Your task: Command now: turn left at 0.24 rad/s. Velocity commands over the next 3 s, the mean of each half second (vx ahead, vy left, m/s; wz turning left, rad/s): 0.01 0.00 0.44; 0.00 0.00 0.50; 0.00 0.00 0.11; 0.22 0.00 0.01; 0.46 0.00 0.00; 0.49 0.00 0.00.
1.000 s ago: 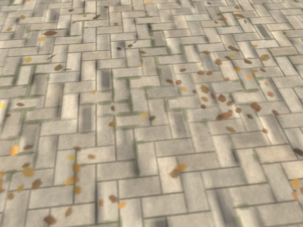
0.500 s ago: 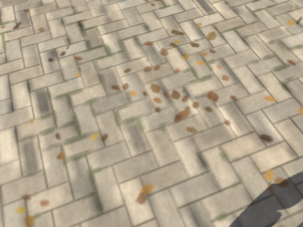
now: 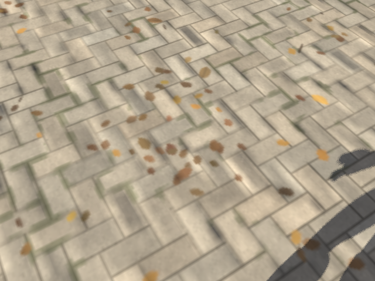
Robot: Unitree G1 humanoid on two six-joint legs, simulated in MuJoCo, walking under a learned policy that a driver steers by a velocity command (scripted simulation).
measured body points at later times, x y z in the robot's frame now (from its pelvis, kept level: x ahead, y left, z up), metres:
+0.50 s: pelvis -0.01 +0.02 -0.01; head +0.03 +0.05 +0.43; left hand +0.03 +0.34 -0.13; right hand +0.24 -0.20 -0.09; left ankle -0.02 +0.12 -0.74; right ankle -0.03 -0.14 -0.70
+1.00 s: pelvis +0.01 +0.00 +0.00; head +0.04 +0.00 +0.45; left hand -0.02 +0.32 -0.09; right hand +0.30 -0.15 -0.10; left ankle -0.05 +0.11 -0.70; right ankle +0.08 -0.09 -0.74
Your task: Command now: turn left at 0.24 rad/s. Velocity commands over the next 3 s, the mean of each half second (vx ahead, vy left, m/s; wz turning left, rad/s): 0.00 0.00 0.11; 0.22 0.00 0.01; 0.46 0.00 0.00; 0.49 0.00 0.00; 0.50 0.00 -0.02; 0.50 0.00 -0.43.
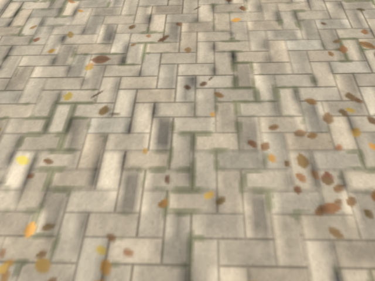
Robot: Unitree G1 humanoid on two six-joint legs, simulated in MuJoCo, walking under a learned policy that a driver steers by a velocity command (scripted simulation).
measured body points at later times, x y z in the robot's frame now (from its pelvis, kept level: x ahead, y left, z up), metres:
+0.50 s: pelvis +0.00 +0.04 +0.00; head +0.00 +0.04 +0.45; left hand +0.11 +0.31 -0.12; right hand +0.14 -0.21 -0.11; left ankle -0.02 +0.15 -0.74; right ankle +0.01 -0.12 -0.74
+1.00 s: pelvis +0.09 -0.01 +0.01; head +0.10 -0.03 +0.46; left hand +0.10 +0.27 -0.11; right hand +0.22 -0.28 -0.11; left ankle +0.07 +0.14 -0.66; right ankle +0.04 -0.09 -0.74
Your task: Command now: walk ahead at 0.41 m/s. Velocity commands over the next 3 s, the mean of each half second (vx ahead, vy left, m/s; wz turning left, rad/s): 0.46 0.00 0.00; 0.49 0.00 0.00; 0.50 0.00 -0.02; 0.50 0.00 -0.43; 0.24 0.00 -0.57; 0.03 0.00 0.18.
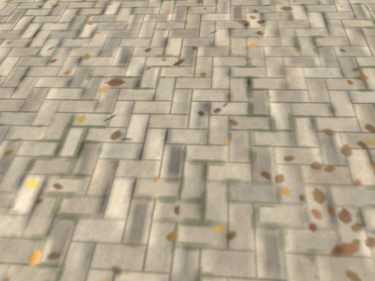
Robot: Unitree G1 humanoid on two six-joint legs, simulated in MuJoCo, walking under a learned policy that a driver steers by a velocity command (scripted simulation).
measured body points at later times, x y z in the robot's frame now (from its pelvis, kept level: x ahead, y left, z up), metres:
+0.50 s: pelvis +0.27 +0.05 -0.01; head +0.30 +0.05 +0.44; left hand +0.35 +0.33 -0.13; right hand +0.38 -0.22 -0.12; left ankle +0.32 +0.13 -0.75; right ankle +0.23 -0.10 -0.66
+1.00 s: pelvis +0.56 -0.02 -0.01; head +0.59 -0.03 +0.44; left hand +0.68 +0.25 -0.11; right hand +0.63 -0.30 -0.14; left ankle +0.48 +0.13 -0.66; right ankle +0.61 -0.10 -0.75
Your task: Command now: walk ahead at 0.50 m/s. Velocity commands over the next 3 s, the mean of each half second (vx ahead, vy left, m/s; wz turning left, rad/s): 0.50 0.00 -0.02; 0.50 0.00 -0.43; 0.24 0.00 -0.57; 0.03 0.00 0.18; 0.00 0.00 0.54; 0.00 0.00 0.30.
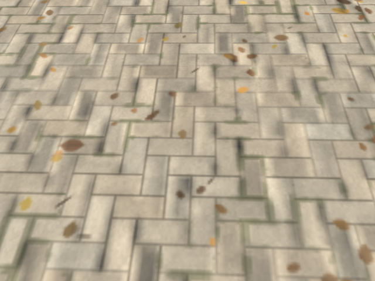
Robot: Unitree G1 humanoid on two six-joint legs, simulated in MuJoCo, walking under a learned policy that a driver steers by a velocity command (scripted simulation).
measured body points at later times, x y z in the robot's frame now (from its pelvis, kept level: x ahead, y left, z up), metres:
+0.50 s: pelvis +0.28 +0.06 -0.01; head +0.31 +0.08 +0.44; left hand +0.30 +0.34 -0.15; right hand +0.43 -0.20 -0.10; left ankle +0.35 +0.15 -0.74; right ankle +0.14 -0.08 -0.65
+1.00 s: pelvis +0.54 +0.01 -0.02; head +0.58 -0.01 +0.42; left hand +0.79 +0.20 -0.11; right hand +0.50 -0.28 -0.16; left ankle +0.37 +0.16 -0.68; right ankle +0.62 -0.09 -0.74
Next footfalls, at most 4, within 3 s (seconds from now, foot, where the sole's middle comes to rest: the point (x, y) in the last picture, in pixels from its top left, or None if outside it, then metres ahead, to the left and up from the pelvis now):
0.40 left None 0.39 0.15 -0.78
0.96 right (229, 229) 0.66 -0.10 -0.78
1.40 left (205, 169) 0.93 -0.02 -0.78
1.72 right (249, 211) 0.73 -0.18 -0.78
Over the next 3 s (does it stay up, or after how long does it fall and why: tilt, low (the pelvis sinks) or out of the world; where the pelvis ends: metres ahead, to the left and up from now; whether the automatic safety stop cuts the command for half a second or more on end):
stays up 0.79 -0.02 0.00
